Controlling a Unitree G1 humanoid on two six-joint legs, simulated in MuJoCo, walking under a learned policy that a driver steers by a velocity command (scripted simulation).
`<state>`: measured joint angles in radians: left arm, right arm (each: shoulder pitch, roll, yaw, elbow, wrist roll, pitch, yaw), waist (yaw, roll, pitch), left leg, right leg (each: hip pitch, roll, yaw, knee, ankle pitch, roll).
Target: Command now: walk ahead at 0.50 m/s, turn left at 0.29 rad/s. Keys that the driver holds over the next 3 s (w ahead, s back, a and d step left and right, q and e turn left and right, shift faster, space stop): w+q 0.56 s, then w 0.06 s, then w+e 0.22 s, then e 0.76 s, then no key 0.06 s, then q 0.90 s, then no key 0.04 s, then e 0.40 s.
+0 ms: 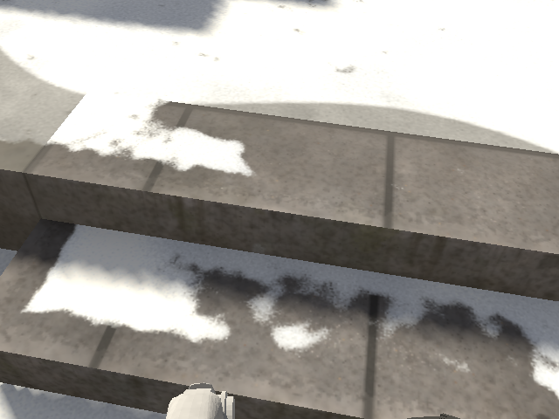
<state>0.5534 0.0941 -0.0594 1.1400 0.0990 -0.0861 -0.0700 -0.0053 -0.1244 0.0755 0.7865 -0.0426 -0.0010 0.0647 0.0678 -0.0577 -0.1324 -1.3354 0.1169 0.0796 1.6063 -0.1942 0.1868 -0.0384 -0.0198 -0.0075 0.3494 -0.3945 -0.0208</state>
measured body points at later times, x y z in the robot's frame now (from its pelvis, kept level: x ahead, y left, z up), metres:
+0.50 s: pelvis +0.28 +0.09 +0.14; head +0.26 +0.10 +0.59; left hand +0.40 +0.33 +0.02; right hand +0.25 -0.12 -0.02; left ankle +0.22 +0.13 -0.59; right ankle +0.41 -0.04 -0.27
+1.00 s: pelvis +0.56 +0.13 +0.28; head +0.55 +0.13 +0.73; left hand +0.48 +0.33 +0.12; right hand +0.83 -0.01 +0.20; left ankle +0.64 +0.32 -0.32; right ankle +0.58 +0.05 -0.44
